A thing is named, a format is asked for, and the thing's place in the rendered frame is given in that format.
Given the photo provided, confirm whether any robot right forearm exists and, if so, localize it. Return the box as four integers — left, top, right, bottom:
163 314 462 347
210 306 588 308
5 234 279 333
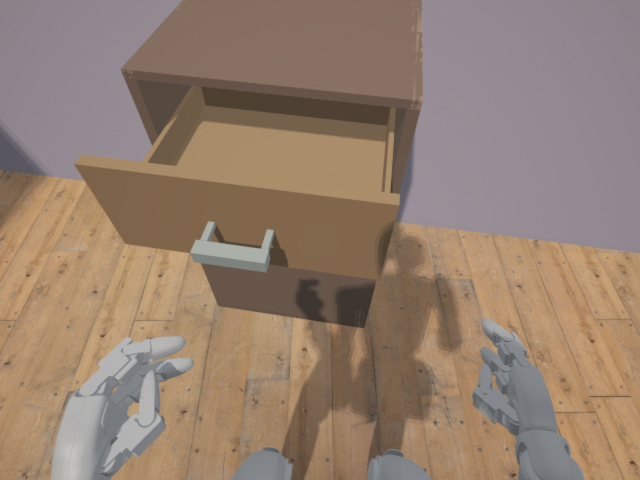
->
515 430 585 480

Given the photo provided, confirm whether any drawer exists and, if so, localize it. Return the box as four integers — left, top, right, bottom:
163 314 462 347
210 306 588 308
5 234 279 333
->
74 86 400 280

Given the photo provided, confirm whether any left robot thigh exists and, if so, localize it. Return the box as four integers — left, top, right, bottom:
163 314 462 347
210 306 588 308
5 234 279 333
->
231 450 293 480

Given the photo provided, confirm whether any right robot hand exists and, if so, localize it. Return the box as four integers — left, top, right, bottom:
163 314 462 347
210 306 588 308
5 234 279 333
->
473 318 558 440

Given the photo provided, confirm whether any handle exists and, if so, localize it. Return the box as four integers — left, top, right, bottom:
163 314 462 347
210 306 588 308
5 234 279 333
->
190 221 274 272

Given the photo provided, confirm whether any robot right shin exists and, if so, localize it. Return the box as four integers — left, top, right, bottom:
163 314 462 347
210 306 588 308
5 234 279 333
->
382 449 404 457

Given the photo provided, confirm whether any left robot hand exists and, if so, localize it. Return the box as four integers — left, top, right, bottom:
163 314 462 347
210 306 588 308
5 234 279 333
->
51 336 194 480

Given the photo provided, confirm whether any cabinet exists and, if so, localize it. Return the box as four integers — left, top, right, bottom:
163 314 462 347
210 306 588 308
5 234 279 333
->
121 0 423 328

